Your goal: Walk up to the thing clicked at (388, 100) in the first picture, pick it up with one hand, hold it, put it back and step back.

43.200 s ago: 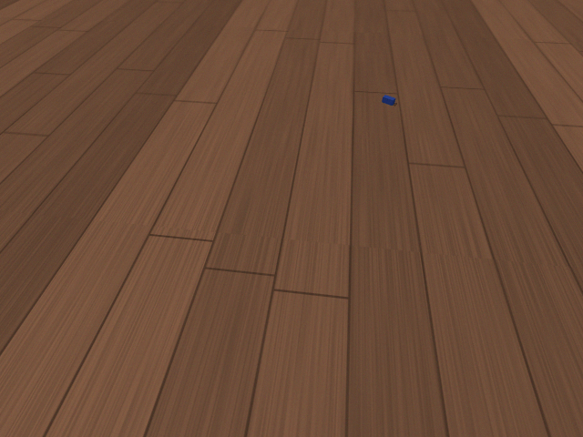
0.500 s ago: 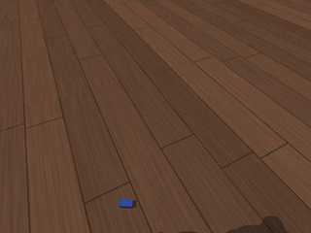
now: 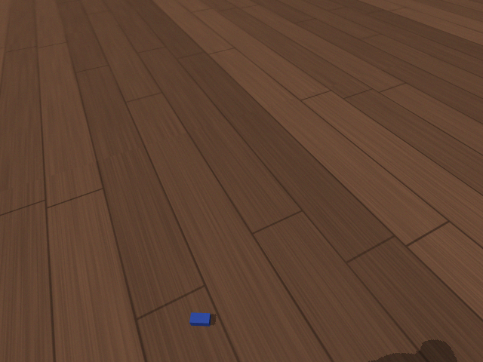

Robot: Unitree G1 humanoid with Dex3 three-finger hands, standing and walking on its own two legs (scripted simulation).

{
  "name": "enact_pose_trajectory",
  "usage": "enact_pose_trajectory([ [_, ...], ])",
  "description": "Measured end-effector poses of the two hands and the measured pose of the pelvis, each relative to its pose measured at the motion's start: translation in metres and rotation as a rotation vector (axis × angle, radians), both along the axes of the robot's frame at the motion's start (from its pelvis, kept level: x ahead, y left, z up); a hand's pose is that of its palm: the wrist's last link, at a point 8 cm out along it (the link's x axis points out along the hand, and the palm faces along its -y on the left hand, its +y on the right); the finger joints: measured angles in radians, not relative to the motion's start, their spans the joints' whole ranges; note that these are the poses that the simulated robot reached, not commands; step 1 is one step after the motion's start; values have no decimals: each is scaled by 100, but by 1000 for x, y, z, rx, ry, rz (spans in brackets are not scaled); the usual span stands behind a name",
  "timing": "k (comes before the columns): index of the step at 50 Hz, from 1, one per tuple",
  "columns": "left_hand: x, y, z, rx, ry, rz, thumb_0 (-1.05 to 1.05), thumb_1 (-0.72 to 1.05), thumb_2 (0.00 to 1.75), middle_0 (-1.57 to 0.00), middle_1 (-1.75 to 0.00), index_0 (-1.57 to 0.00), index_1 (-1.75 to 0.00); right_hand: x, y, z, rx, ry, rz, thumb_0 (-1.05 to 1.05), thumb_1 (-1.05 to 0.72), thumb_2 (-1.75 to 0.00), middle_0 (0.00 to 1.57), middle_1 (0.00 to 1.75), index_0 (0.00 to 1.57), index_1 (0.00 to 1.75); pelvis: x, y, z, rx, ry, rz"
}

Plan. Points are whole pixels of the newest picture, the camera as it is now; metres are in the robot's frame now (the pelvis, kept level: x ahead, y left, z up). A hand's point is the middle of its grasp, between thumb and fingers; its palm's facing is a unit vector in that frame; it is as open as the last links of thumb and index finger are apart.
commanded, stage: stand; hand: left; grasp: from above
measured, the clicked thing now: (200, 319) +0.41 +0.23 -0.76
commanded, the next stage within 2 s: step back in 1.56 s
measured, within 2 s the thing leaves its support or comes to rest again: neither
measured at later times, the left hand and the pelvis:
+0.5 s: hand out of the picture +0.08 +0.23 -0.15, palm faces +0.02 -0.94 -0.33, open 7.4 cm; pelvis +0.01 -0.01 +0.00, yaw +0 degrees
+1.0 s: hand out of the picture +0.09 +0.23 -0.15, palm faces +0.00 -0.94 -0.35, open 7.4 cm; pelvis +0.02 -0.02 +0.00, yaw -1 degrees
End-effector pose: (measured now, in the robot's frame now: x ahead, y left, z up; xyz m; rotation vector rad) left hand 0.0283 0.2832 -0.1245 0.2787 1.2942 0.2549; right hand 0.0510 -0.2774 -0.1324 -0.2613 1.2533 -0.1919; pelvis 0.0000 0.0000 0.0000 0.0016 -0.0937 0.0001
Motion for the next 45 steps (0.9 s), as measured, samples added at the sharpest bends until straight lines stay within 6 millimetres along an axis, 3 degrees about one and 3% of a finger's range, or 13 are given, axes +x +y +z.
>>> enact_pose_trajectory([
  [12,22,-6,2,-8,-13,-13,1,91,90,-20,-30,-21,-30,-2,-12,2,-13,30,-2,0,-90,-90,21,30,20,30,7,-7,2,0,10,-3],
  [26,50,-10,8,-7,-56,-32,1,91,90,-20,-30,-21,-30,17,-16,4,-12,0,9,0,-90,-90,21,30,20,30,14,-11,3,1,17,-6],
  [45,53,-10,10,3,-49,-43,1,91,90,-20,-30,-21,-30,23,-26,6,-18,-1,9,0,-90,-90,21,30,20,30,16,-16,4,2,27,-11],
])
